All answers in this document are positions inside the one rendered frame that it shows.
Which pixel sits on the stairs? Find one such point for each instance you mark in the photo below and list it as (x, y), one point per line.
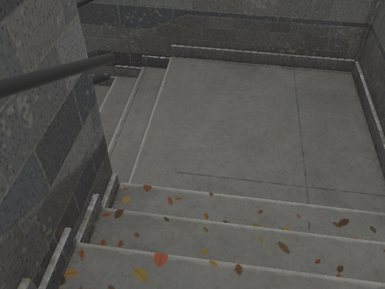
(125, 109)
(168, 238)

